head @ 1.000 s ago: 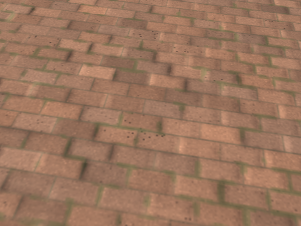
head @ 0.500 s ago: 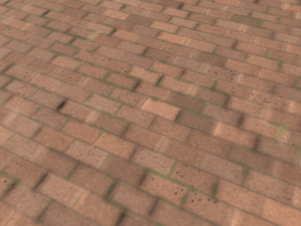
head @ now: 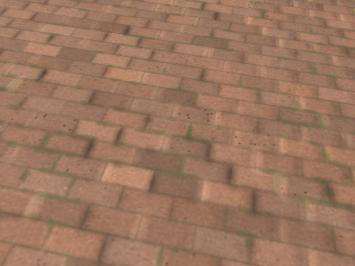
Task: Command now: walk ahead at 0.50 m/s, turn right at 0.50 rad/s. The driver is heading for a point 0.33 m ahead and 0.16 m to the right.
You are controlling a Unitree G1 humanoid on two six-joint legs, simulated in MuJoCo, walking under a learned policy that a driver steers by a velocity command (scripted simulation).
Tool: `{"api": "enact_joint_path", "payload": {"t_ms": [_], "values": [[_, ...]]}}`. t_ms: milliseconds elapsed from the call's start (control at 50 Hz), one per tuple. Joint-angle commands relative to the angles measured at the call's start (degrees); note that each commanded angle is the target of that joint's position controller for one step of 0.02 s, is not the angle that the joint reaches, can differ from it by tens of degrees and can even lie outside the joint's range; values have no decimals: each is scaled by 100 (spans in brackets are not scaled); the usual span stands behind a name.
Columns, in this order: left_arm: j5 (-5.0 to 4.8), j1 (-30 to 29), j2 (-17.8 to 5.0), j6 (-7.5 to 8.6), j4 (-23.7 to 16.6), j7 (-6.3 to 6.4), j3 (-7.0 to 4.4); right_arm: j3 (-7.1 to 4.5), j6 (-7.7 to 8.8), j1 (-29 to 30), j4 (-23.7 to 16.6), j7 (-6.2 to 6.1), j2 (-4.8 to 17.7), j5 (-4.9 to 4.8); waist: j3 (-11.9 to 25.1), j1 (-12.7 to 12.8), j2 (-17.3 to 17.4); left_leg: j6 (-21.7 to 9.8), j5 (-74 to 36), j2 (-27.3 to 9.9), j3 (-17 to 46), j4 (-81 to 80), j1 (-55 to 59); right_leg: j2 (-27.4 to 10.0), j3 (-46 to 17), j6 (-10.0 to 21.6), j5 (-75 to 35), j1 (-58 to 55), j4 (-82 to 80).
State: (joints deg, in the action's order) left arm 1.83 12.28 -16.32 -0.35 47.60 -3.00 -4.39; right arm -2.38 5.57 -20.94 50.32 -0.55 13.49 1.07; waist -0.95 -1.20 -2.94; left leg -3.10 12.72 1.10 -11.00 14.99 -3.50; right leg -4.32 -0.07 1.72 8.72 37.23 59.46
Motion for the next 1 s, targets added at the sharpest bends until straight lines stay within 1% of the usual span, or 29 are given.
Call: {"api": "enact_joint_path", "payload": {"t_ms": [20, 60, 120, 160, 200, 220, 240, 260, 280, 300, 320, 340, 360, 380, 400, 440, 540, 640, 700, 720, 740, 760, 780, 800, 840, 860, 880, 920, 1000], "values": [[4, -426, 37, 35, -475, -84, 78, -104, 90, 104, -256, -9, 534, 8, -314, 73, 714, -505, -1853, -1475, 491, -690, 5, -97, 58, -41, -623, 374, -696], [16, -841, 80, 50, -632, -129, 136, -131, 78, -4, -189, -20, 635, 8, -402, -29, 727, -475, -1996, -1501, 250, -675, 60, -48, 286, 35, -841, 148, -1362], [42, -1248, 29, 60, -839, -164, 162, -175, 18, -274, -41, -54, 778, 13, -492, -136, 686, -414, -2539, -1653, 5, -476, 512, 65, 601, 270, -544, -38, -1976], [56, -1242, -36, 58, -893, -142, 141, -195, -50, -313, 20, -82, 882, 25, -404, -73, 731, -335, -3805, -1687, -208, 1, 818, 304, 817, 484, -81, -372, -2231], [63, -750, -168, 69, -797, -73, 68, -243, -144, -301, 58, -109, 1087, 33, -23, 182, 874, -291, -5493, -1704, -364, 1084, 1024, 725, 1012, 749, 572, -1094, -2343], [68, -155, -287, 115, -637, -24, -7, -264, -206, -289, 51, -108, 1172, 28, 345, 431, 848, -272, -5560, -1691, -396, 2054, 898, 941, 988, 904, 720, -1796, -2563], [122, 785, -508, 169, -333, 60, -131, -257, -238, -203, -23, -93, 1167, 16, 869, 878, 553, -106, -4570, -1564, -481, 3477, 147, 936, 677, 1112, 533, -3158, -3022], [192, 1164, -1168, 174, -286, 159, -314, -125, -205, -378, -335, -35, 607, -93, 1458, 831, -475, 200, -1152, -1006, -476, 5511, -1976, -680, -1586, 1664, 747, -4964, -3214], [-5, 968, -1516, 142, -472, 180, -371, -146, -159, -195, -635, 2, 644, -88, 1862, 653, -753, 434, 2021, 33, 491, 6903, -3310, -1878, -4248, 2305, -1137, -5448, -4022], [-125, 881, -1307, 114, -398, 237, -330, -162, -160, 322, -667, -9, 762, -68, 1313, 709, 137, 407, 1379, -366, 1149, 6875, -3587, -1703, -3078, 2152, -2600, -5014, -3956], [-144, 619, -945, 156, -334, 287, -222, -88, -118, 295, -629, -22, 584, -140, 713, 472, 194, 378, 992, -545, 1115, 6507, -3432, -1518, -2171, 1973, -3836, -4270, -3849], [-156, 357, -626, 191, -327, 301, -129, -82, -136, 167, -495, -37, 539, -96, 363, 223, 389, 353, 895, -707, 1144, 5951, -3129, -1134, -1526, 1616, -4098, -3664, -3926], [-188, 122, -441, 218, -335, 311, -58, -97, -226, 87, -447, -36, 574, 24, 215, 35, 311, 373, 838, -748, 1156, 5616, -2804, -857, -1167, 1410, -4139, -3196, -4051], [-175, -31, -340, 246, -357, 299, 1, -103, -339, -118, -359, -15, 563, 80, 293, -106, 225, 392, 770, -724, 1145, 5401, -2449, -733, -899, 1295, -4257, -2922, -4151], [-167, 51, -362, 301, -320, 278, 16, -114, -422, -161, -338, 6, 544, 97, 366, -131, 206, 413, 687, -636, 1089, 5270, -2292, -662, -783, 1259, -4692, -2836, -4164], [-138, 168, -516, 359, -222, 264, -2, -98, -503, -195, -310, 35, 422, 54, 470, -191, 140, 450, 415, -545, 1027, 4906, -2284, -555, -531, 1207, -5084, -2853, -4197], [-123, 359, -401, 313, -42, 324, 100, -57, -562, 455, -387, 31, 364, 46, 370, 29, -160, 435, -283, -502, 974, 3673, -2436, -369, -269, 906, -4611, -3107, -4221], [-62, 542, -348, 257, 181, 384, 168, -17, -565, 775, -345, -65, 346, 3, 265, 218, -198, 320, -227, -353, 966, 2623, -2011, -556, -415, 957, -4365, -3335, -4016], [-80, 432, -303, 219, 293, 429, 210, -7, -518, 602, -202, -143, 318, -3, 116, 144, -162, 139, 25, -239, 968, 1730, -1444, -649, -658, 940, -3990, -3266, -3684], [-127, 335, -272, 212, 323, 451, 233, 13, -474, 426, -114, -166, 261, 9, 85, -7, -21, 68, -546, -274, 1017, 970, -951, -567, -680, 785, -3559, -3107, -3494], [-140, 388, -205, 238, 321, 466, 268, -7, -400, 190, -15, -199, 430, 46, 258, -54, 303, 7, -2102, -692, 1455, 533, -166, -372, -686, 521, -2701, -2803, -3313], [-110, 960, -96, 245, 365, 462, 281, -67, -354, 129, 3, -216, 843, 52, 497, 346, 907, -265, -4068, -1477, 2156, 874, 414, 56, -498, 353, -723, -2500, -3132], [-161, 1325, 23, 131, 661, 490, 293, -31, -401, 360, 22, -190, 714, -71, 615, 348, 1285, -920, -4472, -1884, 2510, 904, 111, 490, -251, 253, 1037, -2645, -3080], [-127, 1145, -71, 44, 730, 527, 292, 57, -425, 546, -6, -143, 435, -55, 501, 310, 1175, -956, -3898, -1871, 2641, 679, -274, 515, -238, 229, 1346, -2877, -3220], [-102, 815, -90, -18, 787, 497, 300, 102, -473, 916, 12, -105, 354, -4, 170, 351, 982, -423, -2146, -1245, 2187, 482, -786, 376, -420, 234, 703, -3179, -3913], [-96, 685, -156, -26, 837, 475, 285, 88, -483, 899, 73, -129, 388, -31, -79, 269, 855, -226, -1626, -964, 1926, 444, -812, 256, -518, 232, 375, -3074, -4050], [-100, 651, -163, -10, 894, 469, 291, 68, -486, 786, 180, -151, 431, -62, -85, 213, 763, -129, -1538, -817, 1789, 477, -664, 151, -575, 236, 108, -3057, -4119], [-127, 667, -81, 42, 1039, 497, 329, 50, -481, 627, 356, -166, 422, -104, 1, 147, 540, -105, -1772, -764, 1724, 536, -293, 60, -591, 211, -179, -2995, -4201], [-133, 614, 3, 72, 1268, 553, 371, 53, -485, 650, 576, -157, 350, -74, -22, 100, 310, -155, -1859, -779, 1713, 554, -121, 38, -569, 176, -163, -2966, -4305]]}}
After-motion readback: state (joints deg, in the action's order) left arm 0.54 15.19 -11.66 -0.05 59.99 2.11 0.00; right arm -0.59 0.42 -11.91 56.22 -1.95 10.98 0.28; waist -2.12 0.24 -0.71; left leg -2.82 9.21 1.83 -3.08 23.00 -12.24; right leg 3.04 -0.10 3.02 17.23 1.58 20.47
